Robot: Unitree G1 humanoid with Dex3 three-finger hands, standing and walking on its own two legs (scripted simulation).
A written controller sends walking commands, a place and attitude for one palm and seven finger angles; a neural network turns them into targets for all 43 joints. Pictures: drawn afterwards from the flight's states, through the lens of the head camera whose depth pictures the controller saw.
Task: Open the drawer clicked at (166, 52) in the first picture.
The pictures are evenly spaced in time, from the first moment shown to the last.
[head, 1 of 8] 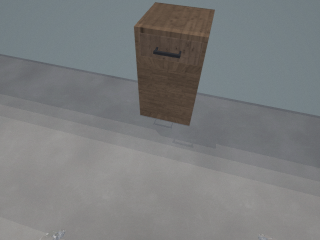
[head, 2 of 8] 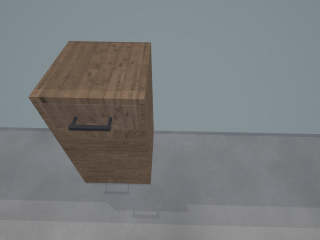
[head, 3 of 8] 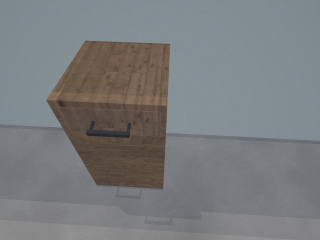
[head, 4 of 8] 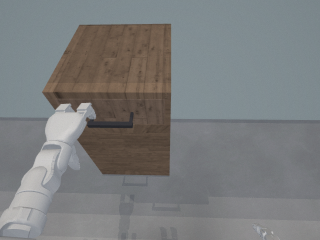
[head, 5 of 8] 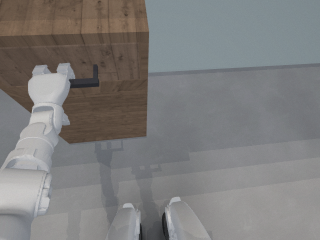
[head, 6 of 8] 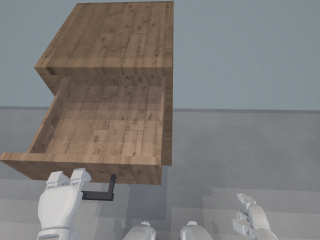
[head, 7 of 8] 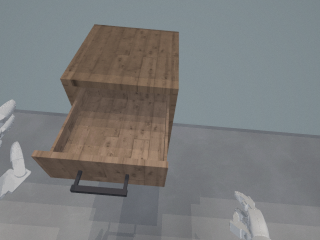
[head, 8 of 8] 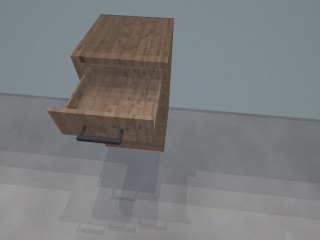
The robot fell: no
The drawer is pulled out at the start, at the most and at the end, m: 0.00 0.30 0.30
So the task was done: yes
